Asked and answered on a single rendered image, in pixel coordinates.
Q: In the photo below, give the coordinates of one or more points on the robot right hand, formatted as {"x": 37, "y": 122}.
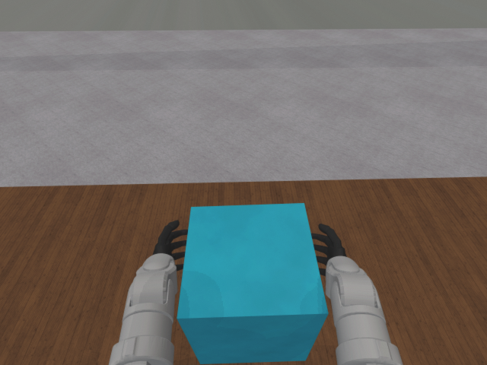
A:
{"x": 334, "y": 246}

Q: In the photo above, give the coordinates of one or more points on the robot left forearm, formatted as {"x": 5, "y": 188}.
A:
{"x": 145, "y": 337}

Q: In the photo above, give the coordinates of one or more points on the carton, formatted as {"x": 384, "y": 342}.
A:
{"x": 251, "y": 289}

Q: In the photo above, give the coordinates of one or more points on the robot right forearm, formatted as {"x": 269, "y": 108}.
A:
{"x": 361, "y": 329}

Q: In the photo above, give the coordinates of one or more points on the robot left hand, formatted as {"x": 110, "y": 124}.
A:
{"x": 164, "y": 244}

